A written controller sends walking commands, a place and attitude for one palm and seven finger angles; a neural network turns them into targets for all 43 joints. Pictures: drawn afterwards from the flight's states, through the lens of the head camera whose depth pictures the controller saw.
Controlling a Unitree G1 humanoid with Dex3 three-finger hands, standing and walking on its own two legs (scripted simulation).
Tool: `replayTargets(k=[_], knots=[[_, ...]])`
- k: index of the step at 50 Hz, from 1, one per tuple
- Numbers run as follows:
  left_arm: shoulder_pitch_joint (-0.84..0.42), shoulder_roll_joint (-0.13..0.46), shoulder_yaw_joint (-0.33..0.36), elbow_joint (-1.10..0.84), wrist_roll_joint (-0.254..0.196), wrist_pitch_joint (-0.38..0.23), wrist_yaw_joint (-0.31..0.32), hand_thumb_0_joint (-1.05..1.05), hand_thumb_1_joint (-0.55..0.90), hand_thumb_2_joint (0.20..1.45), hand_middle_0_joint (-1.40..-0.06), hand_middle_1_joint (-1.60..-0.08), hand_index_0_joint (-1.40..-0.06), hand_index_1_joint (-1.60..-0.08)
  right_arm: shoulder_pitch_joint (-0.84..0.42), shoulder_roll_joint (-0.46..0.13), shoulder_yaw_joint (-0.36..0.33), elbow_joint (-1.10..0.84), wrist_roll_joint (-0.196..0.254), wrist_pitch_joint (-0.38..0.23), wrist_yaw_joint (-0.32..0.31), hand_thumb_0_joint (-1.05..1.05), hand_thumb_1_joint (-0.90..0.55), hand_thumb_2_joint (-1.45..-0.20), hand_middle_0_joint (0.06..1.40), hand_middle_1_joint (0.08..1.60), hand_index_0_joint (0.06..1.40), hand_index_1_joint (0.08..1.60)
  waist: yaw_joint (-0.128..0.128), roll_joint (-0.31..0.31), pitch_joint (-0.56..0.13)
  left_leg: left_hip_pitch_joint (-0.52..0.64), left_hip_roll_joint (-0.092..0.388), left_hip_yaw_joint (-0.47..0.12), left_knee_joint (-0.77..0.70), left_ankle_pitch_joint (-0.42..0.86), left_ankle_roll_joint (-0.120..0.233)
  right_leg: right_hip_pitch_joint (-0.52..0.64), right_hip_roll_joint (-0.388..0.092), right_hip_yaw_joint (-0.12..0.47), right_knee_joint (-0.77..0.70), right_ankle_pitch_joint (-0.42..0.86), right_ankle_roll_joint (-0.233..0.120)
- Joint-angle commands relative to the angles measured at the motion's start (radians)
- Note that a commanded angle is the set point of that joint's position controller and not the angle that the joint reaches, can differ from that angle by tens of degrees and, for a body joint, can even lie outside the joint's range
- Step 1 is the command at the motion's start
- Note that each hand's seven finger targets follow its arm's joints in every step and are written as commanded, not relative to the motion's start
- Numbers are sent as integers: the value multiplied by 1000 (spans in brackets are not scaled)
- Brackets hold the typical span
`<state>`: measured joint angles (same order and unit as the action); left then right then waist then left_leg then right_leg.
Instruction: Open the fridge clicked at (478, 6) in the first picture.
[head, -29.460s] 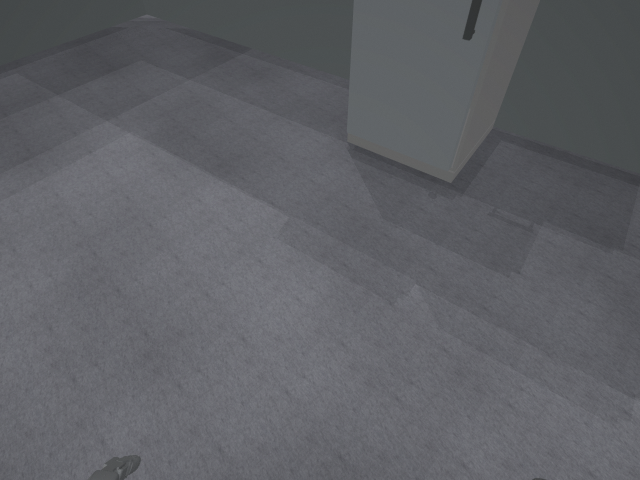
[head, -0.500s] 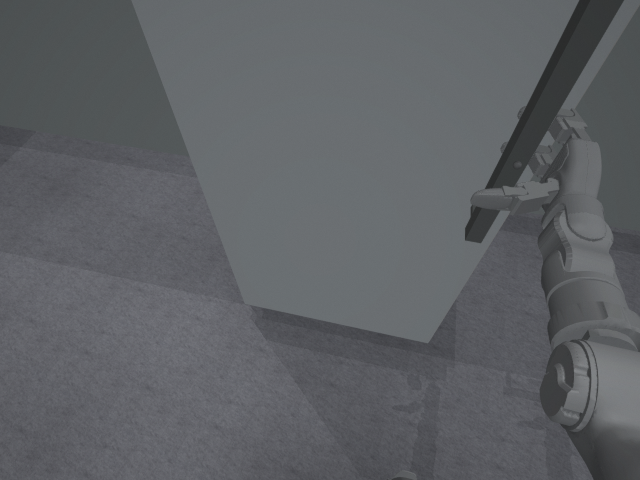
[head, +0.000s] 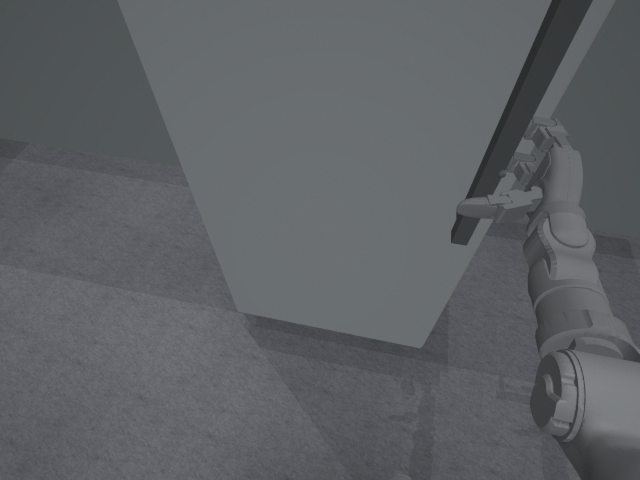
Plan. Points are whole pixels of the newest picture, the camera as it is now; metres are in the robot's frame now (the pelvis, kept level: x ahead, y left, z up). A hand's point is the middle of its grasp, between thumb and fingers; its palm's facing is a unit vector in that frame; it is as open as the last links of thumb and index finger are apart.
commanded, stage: grip the handle and tug to test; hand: right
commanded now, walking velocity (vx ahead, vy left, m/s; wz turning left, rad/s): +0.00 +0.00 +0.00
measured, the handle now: (501, 134) +0.54 -0.14 +0.15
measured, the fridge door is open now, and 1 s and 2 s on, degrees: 0 0 0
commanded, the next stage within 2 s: pull the door a little, standing still in 1.46 s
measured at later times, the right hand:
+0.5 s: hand (486, 165) +0.49 -0.12 +0.14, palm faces +0.07 +1.00 +0.01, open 9.2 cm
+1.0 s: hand (480, 168) +0.49 -0.12 +0.13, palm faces +0.07 +1.00 +0.01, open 5.7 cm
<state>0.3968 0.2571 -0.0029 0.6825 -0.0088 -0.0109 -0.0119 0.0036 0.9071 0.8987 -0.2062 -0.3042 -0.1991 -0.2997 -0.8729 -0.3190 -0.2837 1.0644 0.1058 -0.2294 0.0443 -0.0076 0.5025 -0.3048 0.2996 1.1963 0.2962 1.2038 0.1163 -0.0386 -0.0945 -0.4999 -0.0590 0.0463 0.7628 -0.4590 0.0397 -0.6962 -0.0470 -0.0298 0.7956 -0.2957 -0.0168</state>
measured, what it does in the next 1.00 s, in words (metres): stands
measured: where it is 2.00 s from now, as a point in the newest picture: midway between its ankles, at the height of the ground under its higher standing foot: outside the picture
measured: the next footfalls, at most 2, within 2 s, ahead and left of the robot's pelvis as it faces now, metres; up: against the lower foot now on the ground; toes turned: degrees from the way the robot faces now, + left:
none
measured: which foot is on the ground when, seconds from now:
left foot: down 0.00-1.00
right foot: down 0.00-1.00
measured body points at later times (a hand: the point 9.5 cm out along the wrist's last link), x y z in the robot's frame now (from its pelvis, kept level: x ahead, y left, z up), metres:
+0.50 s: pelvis -0.01 +0.00 +0.00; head +0.06 +0.00 +0.44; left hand -0.01 +0.26 -0.13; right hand +0.49 -0.18 +0.14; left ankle -0.05 +0.10 -0.70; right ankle +0.05 -0.11 -0.70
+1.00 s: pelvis +0.00 +0.01 +0.00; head +0.06 +0.02 +0.45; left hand +0.03 +0.27 -0.12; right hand +0.48 -0.17 +0.13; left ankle -0.05 +0.10 -0.70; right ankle +0.05 -0.11 -0.70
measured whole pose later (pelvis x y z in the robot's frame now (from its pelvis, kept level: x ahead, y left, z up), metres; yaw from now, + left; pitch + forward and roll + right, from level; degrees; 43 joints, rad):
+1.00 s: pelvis +0.00 +0.01 +0.00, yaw +1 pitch +11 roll +1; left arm 0.38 0.26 0.00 0.67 0.00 -0.01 -0.01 0.00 0.91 0.90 -0.21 -0.30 -0.20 -0.30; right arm -0.84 -0.30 -0.32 1.03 0.08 -0.24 0.02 0.03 -0.67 -0.82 0.38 1.39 0.41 1.40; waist 0.13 -0.04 -0.09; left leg -0.49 -0.07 0.03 0.76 -0.46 0.05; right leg -0.67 -0.06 -0.04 0.77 -0.29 0.00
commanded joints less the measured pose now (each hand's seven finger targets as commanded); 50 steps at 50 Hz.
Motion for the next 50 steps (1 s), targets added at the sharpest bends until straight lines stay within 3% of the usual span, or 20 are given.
replayTargets(k=[1, 4, 7, 9, 13, 15, 18, 22, 23, 25, 26, 28, 32, 37, 39, 40, 42, 46, 48, 50], knots=[[83, 148, 57, -68, -3, -33, 11, 0, 900, 900, -200, -300, -200, -300, -538, -142, 28, -272, 6, -103, -14, 0, 500, -300, 300, 1200, 300, 1200, 23, -56, -372, -134, -16, -31, -110, 399, -21, 499, 26, 72, -33, 265, -23], [90, 150, 56, -54, 0, -39, 8, 0, 900, 900, -200, -300, -200, -300, -545, -122, 39, -215, 3, -102, -29, 0, 407, -340, 310, 1213, 310, 1213, 33, -27, -328, -163, -18, -22, -113, 351, -21, 478, 23, 83, -40, 229, -21], [101, 165, 53, -48, 3, -35, 12, 0, 900, 900, -200, -300, -200, -300, -539, -204, -28, -150, -4, -82, -43, 0, 267, -400, 325, 1233, 325, 1233, 26, 28, -305, -139, -13, -32, -122, 329, -25, 408, 28, 79, -48, 182, -27], [89, 156, 49, -55, 2, -36, 14, 0, 900, 900, -200, -300, -200, -300, -572, -180, 0, -153, -14, -80, -49, 0, 173, -440, 335, 1247, 335, 1247, 32, -6, -313, -151, -9, -33, -122, 306, -25, 413, 28, 77, -53, 162, -25], [105, 160, 48, -53, 8, -43, 14, 0, 900, 900, -200, -300, -200, -300, -628, -230, -30, -170, -25, -113, -61, 0, -13, -520, 355, 1273, 355, 1273, 35, -19, -350, -153, -8, -41, -116, 303, -26, 412, 26, 82, -47, 163, -25], [107, 156, 50, -57, 10, -49, 10, 0, 900, 900, -200, -300, -200, -300, -611, -197, -13, -185, -22, -127, -56, 0, -107, -560, 365, 1287, 365, 1287, 29, -30, -389, -143, -11, -37, -106, 330, -22, 441, 27, 80, -37, 196, -23], [117, 160, 51, -52, 11, -48, 7, 0, 900, 900, -200, -300, -200, -300, -611, -201, -10, -168, -25, -130, -49, 0, -247, -620, 380, 1307, 380, 1307, 36, -34, -400, -151, -11, -36, -103, 330, -25, 438, 25, 80, -33, 199, -23], [124, 162, 54, -61, 9, -38, 7, 0, 900, 900, -200, -300, -200, -300, -518, -208, -34, -126, -17, -96, -36, 0, -433, -700, 400, 1333, 400, 1333, 17, 11, -378, -97, -14, -40, -110, 388, -27, 393, 32, 62, -34, 215, -29], [127, 164, 53, -59, 6, -36, 9, 0, 900, 900, -200, -300, -200, -300, -544, -236, -50, -142, -15, -94, -37, 0, -480, -720, 405, 1340, 405, 1340, 20, 26, -379, -84, -11, -45, -111, 405, -31, 381, 31, 63, -37, 218, -30], [124, 160, 54, -66, 4, -33, 8, 0, 900, 900, -200, -300, -200, -300, -524, -234, -55, -159, -11, -86, -34, 0, -573, -760, 415, 1353, 415, 1353, 10, 14, -373, -63, -9, -51, -117, 430, -32, 370, 36, 53, -39, 220, -32], [120, 159, 52, -62, 2, -30, 10, 0, 900, 900, -200, -300, -200, -300, -530, -229, -43, -150, -14, -83, -33, 0, -620, -780, 420, 1360, 420, 1360, 24, 23, -336, -74, -10, -52, -122, 425, -33, 361, 36, 50, -37, 208, -34], [123, 157, 53, -62, 3, -32, 10, 0, 900, 900, -200, -300, -200, -300, -579, -242, -44, -199, -16, -100, -35, 0, -713, -820, 430, 1373, 430, 1373, 27, -5, -352, -79, -7, -59, -124, 427, -36, 371, 36, 52, -36, 208, -35], [121, 150, 58, -67, 6, -40, 5, 0, 900, 900, -200, -300, -200, -300, -540, -184, -9, -258, -12, -129, -32, 0, -900, -900, 450, 1400, 450, 1400, 21, -37, -402, -85, -16, -46, -105, 459, -28, 449, 35, 55, -23, 272, -31], [113, 160, 55, -59, 2, -28, 13, 0, 900, 900, -200, -300, -200, -300, -505, -270, -86, -212, 3, -96, -33, 0, -900, -900, 450, 1400, 450, 1400, 5, 40, -361, -6, -4, -64, -118, 514, -41, 357, 45, 42, -37, 237, -37], [96, 150, 54, -68, -1, -25, 14, 0, 900, 900, -200, -300, -200, -300, -484, -259, -78, -239, -8, -92, -39, 0, -900, -900, 450, 1400, 450, 1400, -7, -8, -385, 5, 1, -68, -113, 549, -42, 379, 47, 33, -37, 256, -35], [96, 148, 53, -74, 0, -26, 13, 0, 900, 900, -200, -300, -200, -300, -500, -244, -66, -276, -8, -96, -40, 0, -900, -900, 450, 1400, 450, 1400, -3, -5, -409, 9, 3, -66, -113, 571, -44, 394, 47, 34, -37, 275, -35], [92, 149, 53, -80, 2, -23, 11, 0, 900, 900, -200, -300, -200, -300, -432, -249, -78, -257, -10, -92, -38, 0, -900, -900, 450, 1400, 450, 1400, -13, 13, -383, 20, -1, -65, -111, 588, -43, 385, 49, 30, -33, 284, -36], [80, 147, 52, -81, -2, -19, 13, 0, 900, 900, -200, -300, -200, -300, -466, -240, -56, -267, -9, -94, -30, 0, -900, -900, 450, 1400, 450, 1400, -1, 21, -354, 17, 3, -68, -115, 583, -45, 372, 48, 30, -41, 259, -35], [77, 149, 53, -91, -2, -18, 14, 0, 900, 900, -200, -300, -200, -300, -451, -259, -79, -302, -5, -101, -30, 0, -900, -900, 450, 1400, 450, 1400, -14, 9, -407, 45, 8, -76, -110, 623, -48, 388, 51, 28, -38, 286, -35], [73, 147, 51, -96, -3, -14, 16, 0, 900, 900, -200, -300, -200, -300, -415, -252, -78, -303, -3, -95, -26, 0, -900, -900, 450, 1400, 450, 1400, -19, 23, -405, 59, 10, -74, -109, 654, -50, 387, 51, 25, -41, 298, -34]])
